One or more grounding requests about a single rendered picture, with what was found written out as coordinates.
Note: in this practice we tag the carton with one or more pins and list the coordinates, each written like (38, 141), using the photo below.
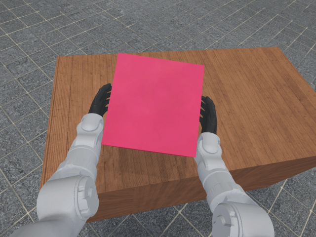
(154, 106)

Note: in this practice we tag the right robot forearm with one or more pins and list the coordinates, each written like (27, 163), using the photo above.
(215, 177)

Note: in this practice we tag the pedestal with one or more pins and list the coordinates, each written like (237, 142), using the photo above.
(266, 122)

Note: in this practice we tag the robot left hand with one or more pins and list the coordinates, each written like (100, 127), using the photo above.
(99, 103)

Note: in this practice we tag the left robot forearm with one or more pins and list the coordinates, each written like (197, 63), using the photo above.
(83, 155)

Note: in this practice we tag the left robot upper arm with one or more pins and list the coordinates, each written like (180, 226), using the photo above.
(64, 205)

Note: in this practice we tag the robot right hand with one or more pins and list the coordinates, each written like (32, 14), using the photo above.
(209, 120)

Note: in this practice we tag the right robot upper arm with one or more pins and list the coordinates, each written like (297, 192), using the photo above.
(235, 219)

